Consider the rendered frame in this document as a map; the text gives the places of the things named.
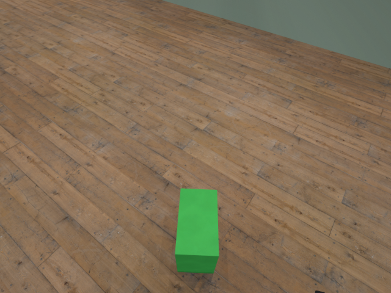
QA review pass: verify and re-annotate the carton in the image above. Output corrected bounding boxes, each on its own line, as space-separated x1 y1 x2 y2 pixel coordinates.
175 189 219 273

